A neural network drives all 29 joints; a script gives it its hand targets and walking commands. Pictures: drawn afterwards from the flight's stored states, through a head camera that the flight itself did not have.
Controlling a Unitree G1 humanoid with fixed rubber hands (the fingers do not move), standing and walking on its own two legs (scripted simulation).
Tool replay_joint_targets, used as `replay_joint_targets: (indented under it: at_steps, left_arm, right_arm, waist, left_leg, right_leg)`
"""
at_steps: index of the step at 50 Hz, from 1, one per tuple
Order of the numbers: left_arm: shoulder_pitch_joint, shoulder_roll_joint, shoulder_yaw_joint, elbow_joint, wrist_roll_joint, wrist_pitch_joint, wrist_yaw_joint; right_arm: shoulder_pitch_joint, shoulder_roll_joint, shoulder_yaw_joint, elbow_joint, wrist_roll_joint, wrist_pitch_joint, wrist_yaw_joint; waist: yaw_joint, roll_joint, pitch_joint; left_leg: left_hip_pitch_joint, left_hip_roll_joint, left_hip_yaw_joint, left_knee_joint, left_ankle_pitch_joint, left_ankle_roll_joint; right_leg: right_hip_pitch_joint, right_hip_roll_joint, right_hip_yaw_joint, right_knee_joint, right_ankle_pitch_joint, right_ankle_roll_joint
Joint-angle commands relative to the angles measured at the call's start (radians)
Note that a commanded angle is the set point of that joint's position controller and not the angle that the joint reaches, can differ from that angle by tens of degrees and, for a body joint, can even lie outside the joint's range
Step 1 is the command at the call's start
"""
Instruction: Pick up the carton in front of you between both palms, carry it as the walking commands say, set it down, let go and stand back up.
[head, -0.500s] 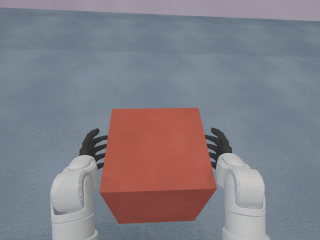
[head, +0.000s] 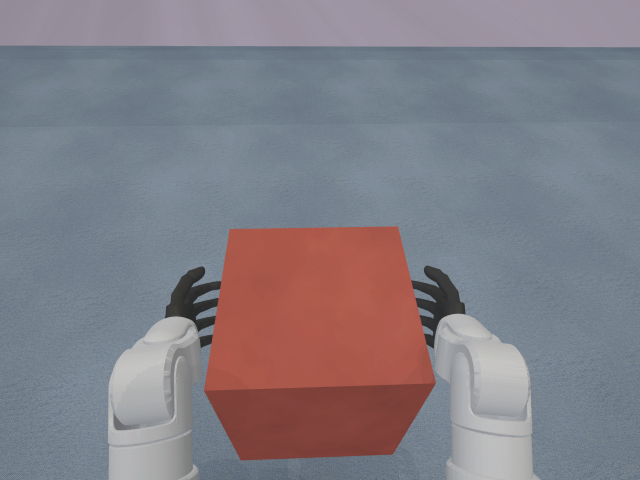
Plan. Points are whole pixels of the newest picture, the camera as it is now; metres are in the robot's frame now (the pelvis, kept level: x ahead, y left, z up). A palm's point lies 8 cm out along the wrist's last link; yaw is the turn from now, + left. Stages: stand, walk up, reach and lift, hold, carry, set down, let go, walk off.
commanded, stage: carry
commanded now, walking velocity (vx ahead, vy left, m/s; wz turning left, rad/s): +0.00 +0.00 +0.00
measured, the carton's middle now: (316, 348) +0.28 +0.00 +0.01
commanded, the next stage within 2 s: hold in 1.80 s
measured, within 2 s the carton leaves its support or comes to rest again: neither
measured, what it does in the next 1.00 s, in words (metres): shifts its weight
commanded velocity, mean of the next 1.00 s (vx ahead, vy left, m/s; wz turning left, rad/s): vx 0.00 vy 0.00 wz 0.00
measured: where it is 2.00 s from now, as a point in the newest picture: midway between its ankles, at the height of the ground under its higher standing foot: outside the picture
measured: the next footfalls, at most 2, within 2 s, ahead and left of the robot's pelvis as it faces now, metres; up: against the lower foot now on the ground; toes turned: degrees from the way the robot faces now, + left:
none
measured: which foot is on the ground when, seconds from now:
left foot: down 0.00-1.00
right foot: down 0.00-1.00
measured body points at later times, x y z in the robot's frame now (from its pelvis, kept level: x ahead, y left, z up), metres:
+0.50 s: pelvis -0.04 +0.00 -0.01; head -0.07 +0.00 +0.44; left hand +0.23 +0.14 +0.06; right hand +0.23 -0.16 +0.06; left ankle +0.00 +0.11 -0.74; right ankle -0.12 -0.10 -0.74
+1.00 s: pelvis -0.08 -0.01 +0.00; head -0.10 -0.01 +0.45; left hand +0.23 +0.14 +0.02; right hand +0.22 -0.16 +0.02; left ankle +0.00 +0.11 -0.74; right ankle -0.12 -0.10 -0.74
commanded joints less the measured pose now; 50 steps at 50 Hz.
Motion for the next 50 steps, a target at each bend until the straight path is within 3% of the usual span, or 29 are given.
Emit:
replay_joint_targets:
  at_steps: [1, 10, 19, 27, 41, 46, 50]
  left_arm:
    - [-0.426, -0.906, -0.71, -0.054, -0.417, 0.003, -0.258]
    - [-0.441, -0.906, -0.713, -0.054, -0.421, 0.004, -0.261]
    - [-0.438, -0.921, -0.728, 0.015, -0.391, -0.04, -0.268]
    - [-0.437, -0.896, -0.699, 0.092, -0.338, -0.143, -0.27]
    - [-0.452, -0.834, -0.526, 0.319, -0.17, -0.397, -0.266]
    - [-0.508, -0.86, -0.438, 0.452, -0.103, -0.512, -0.276]
    - [-0.542, -0.904, -0.428, 0.502, -0.089, -0.574, -0.285]
  right_arm:
    - [-0.437, 0.904, 0.711, -0.051, 0.413, -0.001, 0.253]
    - [-0.444, 0.906, 0.708, -0.046, 0.41, -0.002, 0.254]
    - [-0.446, 0.917, 0.722, 0.015, 0.392, -0.044, 0.271]
    - [-0.445, 0.89, 0.688, 0.092, 0.334, -0.145, 0.273]
    - [-0.455, 0.821, 0.516, 0.316, 0.17, -0.399, 0.275]
    - [-0.518, 0.844, 0.427, 0.447, 0.106, -0.517, 0.285]
    - [-0.557, 0.889, 0.417, 0.5, 0.094, -0.58, 0.295]
  waist:
    - [0.004, -0.015, -0.263]
    - [0.001, -0.027, -0.247]
    - [0.002, 0.004, -0.194]
    - [0.002, 0.002, -0.155]
    - [0.001, 0.005, -0.158]
    - [0.0, 0.008, -0.173]
    - [0.0, 0.012, -0.198]
  left_leg:
    - [0.204, 0.088, -0.074, 0.024, 0.65, 0.02]
    - [0.161, 0.094, -0.079, 0.042, 0.492, 0.017]
    - [0.163, 0.111, -0.097, -0.013, 0.406, 0.017]
    - [0.146, 0.111, -0.107, -0.059, 0.277, 0.015]
    - [0.129, 0.115, -0.113, -0.088, 0.204, 0.008]
    - [0.131, 0.115, -0.114, -0.09, 0.203, 0.005]
    - [0.141, 0.114, -0.116, -0.085, 0.227, 0.005]
  right_leg:
    - [0.049, -0.096, 0.049, -0.006, 0.752, 0.004]
    - [0.049, -0.115, 0.045, -0.008, 0.709, -0.015]
    - [-0.031, -0.101, 0.049, -0.045, 0.396, -0.029]
    - [-0.08, -0.101, 0.069, -0.089, 0.246, -0.042]
    - [-0.122, -0.1, 0.082, -0.111, 0.155, -0.055]
    - [-0.125, -0.097, 0.086, -0.106, 0.143, -0.058]
    - [-0.115, -0.095, 0.085, -0.092, 0.159, -0.06]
